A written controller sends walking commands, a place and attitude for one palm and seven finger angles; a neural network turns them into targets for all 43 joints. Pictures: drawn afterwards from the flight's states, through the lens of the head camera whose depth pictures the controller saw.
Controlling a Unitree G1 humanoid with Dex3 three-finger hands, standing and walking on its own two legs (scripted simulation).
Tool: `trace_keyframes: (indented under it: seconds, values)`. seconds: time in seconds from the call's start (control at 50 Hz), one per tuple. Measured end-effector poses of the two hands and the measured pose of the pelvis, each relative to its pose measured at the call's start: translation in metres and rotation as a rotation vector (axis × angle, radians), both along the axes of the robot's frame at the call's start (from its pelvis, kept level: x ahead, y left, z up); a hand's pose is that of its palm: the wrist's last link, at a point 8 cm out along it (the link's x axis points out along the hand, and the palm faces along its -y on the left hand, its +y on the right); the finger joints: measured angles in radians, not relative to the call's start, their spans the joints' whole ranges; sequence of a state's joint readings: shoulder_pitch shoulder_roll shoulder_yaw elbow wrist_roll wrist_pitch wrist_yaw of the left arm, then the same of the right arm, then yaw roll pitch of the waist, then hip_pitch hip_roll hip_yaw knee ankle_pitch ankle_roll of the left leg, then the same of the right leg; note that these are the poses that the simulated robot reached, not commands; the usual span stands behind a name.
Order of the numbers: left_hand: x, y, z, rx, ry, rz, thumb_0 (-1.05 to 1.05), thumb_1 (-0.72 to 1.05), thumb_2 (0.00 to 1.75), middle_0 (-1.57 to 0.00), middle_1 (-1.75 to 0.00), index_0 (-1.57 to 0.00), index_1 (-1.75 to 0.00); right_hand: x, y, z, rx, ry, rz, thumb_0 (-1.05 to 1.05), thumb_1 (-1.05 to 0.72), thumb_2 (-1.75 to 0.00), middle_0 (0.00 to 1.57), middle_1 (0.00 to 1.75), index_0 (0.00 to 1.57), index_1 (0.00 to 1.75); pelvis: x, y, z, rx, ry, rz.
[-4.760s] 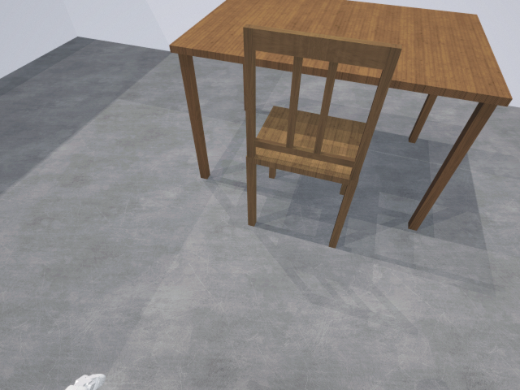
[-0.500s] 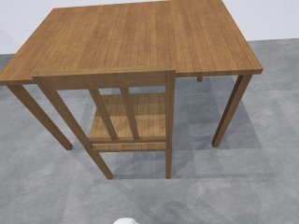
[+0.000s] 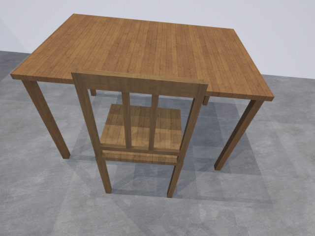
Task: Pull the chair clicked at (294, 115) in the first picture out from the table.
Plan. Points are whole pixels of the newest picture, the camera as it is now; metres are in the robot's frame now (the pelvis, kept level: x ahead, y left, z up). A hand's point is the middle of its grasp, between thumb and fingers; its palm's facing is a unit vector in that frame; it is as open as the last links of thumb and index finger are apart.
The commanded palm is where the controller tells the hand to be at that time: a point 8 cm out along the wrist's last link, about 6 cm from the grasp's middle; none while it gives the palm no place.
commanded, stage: come to a stop and stand still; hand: left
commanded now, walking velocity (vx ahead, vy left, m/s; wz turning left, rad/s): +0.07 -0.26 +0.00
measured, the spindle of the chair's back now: (127, 122) +0.54 +0.15 -0.09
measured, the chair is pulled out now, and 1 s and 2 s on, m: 0.00 0.00 0.00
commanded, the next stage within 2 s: look again from close up in 0.86 s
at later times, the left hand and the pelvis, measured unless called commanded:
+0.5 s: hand out of the picture +0.09 +0.13 -0.18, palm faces -0.01 -0.98 -0.22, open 7.3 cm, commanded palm none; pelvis +0.02 -0.04 -0.01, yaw +0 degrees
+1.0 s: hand out of the picture -0.03 +0.10 -0.18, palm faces +0.06 -0.98 -0.20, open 7.3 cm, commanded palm none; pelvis +0.01 -0.06 +0.00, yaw +0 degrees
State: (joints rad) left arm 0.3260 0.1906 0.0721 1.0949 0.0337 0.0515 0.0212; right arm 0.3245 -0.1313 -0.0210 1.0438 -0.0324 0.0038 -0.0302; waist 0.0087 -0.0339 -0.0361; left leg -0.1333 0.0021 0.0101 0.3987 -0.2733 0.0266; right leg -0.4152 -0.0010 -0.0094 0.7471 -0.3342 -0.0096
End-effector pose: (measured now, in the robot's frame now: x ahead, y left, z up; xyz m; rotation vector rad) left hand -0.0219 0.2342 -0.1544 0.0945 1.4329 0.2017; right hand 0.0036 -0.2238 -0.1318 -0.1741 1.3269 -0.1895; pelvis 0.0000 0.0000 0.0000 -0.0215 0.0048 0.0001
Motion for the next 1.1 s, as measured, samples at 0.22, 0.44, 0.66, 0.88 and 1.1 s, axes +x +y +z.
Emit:
trace_keyframes:
  seconds: [0.22, 0.44, 0.66, 0.88, 1.1]
  values:
    - [0.020, -0.009, -0.003, -0.043, 0.046, -0.052, 0.01, 0.91, 0.90, -0.20, -0.30, -0.20, -0.29, -0.063, 0.033, 0.003, 0.027, 0.190, -0.091, 0.00, -0.91, -0.89, 0.20, 0.30, 0.20, 0.30, 0.009, 0.001, 0.002, 0.016, 0.027, -0.016]
    - [0.095, -0.041, 0.006, 0.044, -0.108, -0.130, 0.01, 0.93, 0.90, -0.20, -0.30, -0.20, -0.29, -0.078, -0.008, -0.024, 0.081, 0.267, -0.156, 0.00, -0.91, -0.89, 0.20, 0.30, 0.20, 0.30, 0.018, -0.035, -0.010, 0.018, 0.010, -0.020]
    - [0.095, -0.067, 0.010, 0.042, -0.179, -0.060, -0.01, 0.96, 0.90, -0.20, -0.30, -0.20, -0.30, -0.001, -0.042, -0.025, 0.063, 0.092, -0.050, 0.00, -0.91, -0.90, 0.20, 0.30, 0.19, 0.30, 0.022, -0.058, -0.006, 0.022, -0.019, 0.005]
    - [0.022, -0.074, 0.009, 0.025, -0.011, -0.019, 0.00, 0.93, 0.90, -0.20, -0.30, -0.20, -0.30, 0.017, -0.060, -0.022, 0.036, 0.056, 0.000, 0.01, -0.92, -0.90, 0.20, 0.30, 0.19, 0.30, 0.015, -0.062, -0.003, 0.020, -0.027, 0.004]
    - [-0.029, -0.074, 0.006, -0.003, 0.045, -0.039, 0.00, 0.91, 0.90, -0.20, -0.30, -0.20, -0.30, 0.007, -0.045, -0.024, 0.041, 0.002, -0.007, 0.01, -0.92, -0.90, 0.20, 0.30, 0.19, 0.30, -0.007, -0.041, -0.008, -0.007, -0.021, -0.001]
